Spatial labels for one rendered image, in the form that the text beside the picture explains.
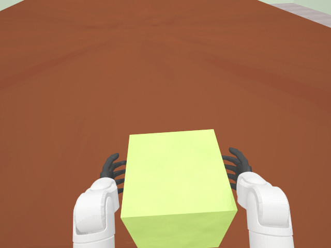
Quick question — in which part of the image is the carton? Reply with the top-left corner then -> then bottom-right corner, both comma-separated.
121,129 -> 237,248

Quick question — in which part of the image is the left robot forearm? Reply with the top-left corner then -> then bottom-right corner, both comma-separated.
73,177 -> 119,248

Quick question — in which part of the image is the left robot hand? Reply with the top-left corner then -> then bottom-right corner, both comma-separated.
100,153 -> 127,194

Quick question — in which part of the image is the right robot forearm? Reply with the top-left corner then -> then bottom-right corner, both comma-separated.
236,172 -> 294,248

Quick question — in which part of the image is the right robot hand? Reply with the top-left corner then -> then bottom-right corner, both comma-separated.
222,147 -> 252,190

